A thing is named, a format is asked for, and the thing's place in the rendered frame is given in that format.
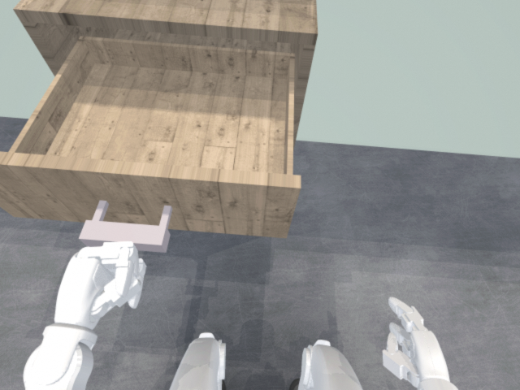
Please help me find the robot thigh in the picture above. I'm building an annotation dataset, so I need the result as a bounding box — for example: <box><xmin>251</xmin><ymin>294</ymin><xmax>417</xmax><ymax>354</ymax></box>
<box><xmin>169</xmin><ymin>337</ymin><xmax>226</xmax><ymax>390</ymax></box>
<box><xmin>301</xmin><ymin>344</ymin><xmax>363</xmax><ymax>390</ymax></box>

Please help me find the cabinet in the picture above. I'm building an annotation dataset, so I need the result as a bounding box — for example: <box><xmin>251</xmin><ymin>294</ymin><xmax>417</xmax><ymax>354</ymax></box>
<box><xmin>13</xmin><ymin>0</ymin><xmax>318</xmax><ymax>150</ymax></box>

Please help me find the robot left forearm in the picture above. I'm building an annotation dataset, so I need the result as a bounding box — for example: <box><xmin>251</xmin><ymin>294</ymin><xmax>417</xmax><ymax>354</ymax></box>
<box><xmin>24</xmin><ymin>323</ymin><xmax>98</xmax><ymax>390</ymax></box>

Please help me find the handle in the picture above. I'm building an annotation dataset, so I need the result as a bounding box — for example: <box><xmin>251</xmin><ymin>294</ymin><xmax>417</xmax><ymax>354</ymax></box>
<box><xmin>79</xmin><ymin>200</ymin><xmax>172</xmax><ymax>253</ymax></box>

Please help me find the robot left hand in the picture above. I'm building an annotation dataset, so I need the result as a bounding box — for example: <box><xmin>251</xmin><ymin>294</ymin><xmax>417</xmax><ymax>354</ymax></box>
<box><xmin>54</xmin><ymin>241</ymin><xmax>146</xmax><ymax>330</ymax></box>

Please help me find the left robot thigh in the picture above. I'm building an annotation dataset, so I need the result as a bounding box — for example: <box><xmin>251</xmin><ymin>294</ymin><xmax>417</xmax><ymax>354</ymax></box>
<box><xmin>169</xmin><ymin>337</ymin><xmax>226</xmax><ymax>390</ymax></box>

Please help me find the robot right hand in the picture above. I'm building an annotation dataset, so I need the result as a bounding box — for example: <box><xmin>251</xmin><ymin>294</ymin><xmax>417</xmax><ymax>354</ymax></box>
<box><xmin>383</xmin><ymin>297</ymin><xmax>450</xmax><ymax>388</ymax></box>

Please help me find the drawer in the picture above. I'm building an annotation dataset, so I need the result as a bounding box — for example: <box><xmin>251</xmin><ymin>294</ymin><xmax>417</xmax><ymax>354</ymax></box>
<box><xmin>0</xmin><ymin>36</ymin><xmax>301</xmax><ymax>238</ymax></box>

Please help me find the right robot thigh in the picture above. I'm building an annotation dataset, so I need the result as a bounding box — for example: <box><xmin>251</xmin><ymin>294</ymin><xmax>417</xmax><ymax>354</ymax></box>
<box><xmin>301</xmin><ymin>344</ymin><xmax>363</xmax><ymax>390</ymax></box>

